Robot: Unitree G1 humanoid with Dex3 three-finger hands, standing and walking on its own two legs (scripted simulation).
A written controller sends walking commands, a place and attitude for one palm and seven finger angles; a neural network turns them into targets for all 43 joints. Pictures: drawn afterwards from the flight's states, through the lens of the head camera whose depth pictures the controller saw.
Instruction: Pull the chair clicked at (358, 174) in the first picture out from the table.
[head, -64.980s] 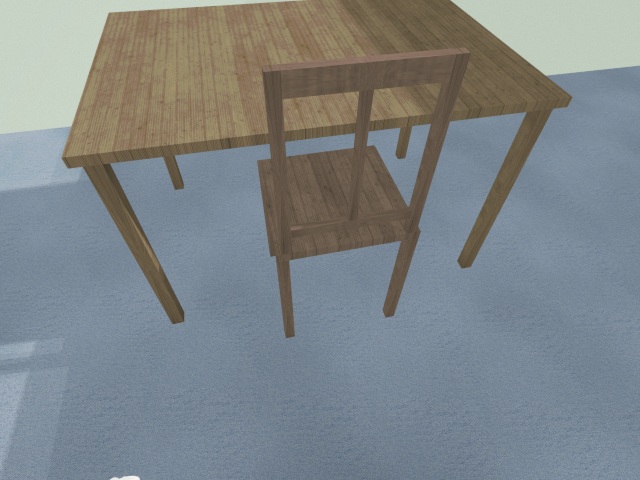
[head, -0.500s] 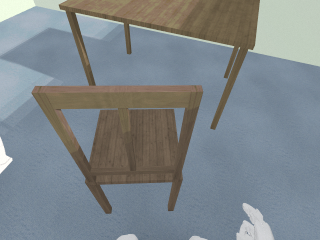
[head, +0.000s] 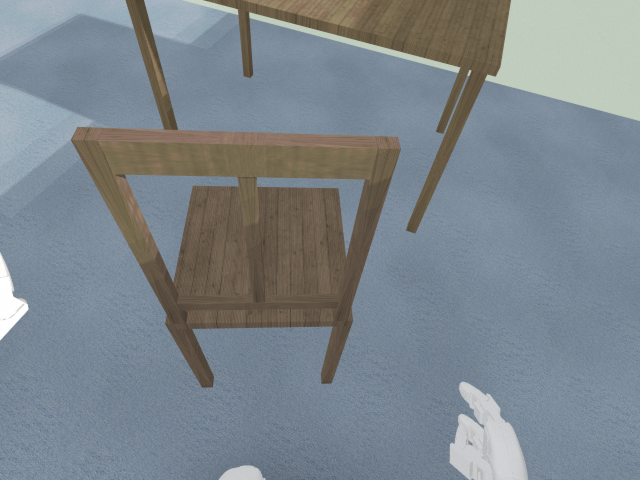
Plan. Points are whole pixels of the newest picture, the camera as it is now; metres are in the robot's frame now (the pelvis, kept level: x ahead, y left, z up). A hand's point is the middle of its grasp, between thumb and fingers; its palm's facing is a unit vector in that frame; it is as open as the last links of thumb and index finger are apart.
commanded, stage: step back with the hand held close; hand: left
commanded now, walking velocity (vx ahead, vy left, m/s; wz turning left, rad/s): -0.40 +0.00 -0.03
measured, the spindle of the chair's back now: (254, 249) +0.44 +0.15 -0.05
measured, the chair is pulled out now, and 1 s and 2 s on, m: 0.66 0.66 0.66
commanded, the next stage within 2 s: stop stepping back and stand still in 0.04 s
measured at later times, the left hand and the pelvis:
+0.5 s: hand (14, 454) +0.11 +0.22 +0.18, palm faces +0.44 -0.77 -0.46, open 7.5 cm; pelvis -0.08 -0.04 +0.00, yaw +0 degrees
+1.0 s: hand out of the picture +0.12 +0.24 +0.17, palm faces +0.46 -0.76 -0.46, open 7.4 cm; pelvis -0.08 -0.03 +0.00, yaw +0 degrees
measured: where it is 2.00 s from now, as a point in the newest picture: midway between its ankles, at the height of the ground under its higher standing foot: outside the picture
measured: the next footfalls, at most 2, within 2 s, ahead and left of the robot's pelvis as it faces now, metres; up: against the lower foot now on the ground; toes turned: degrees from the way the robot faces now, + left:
right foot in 0.08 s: -0.01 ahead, -0.17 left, +0.00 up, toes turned -1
left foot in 0.32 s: -0.02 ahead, +0.08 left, +0.00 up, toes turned -1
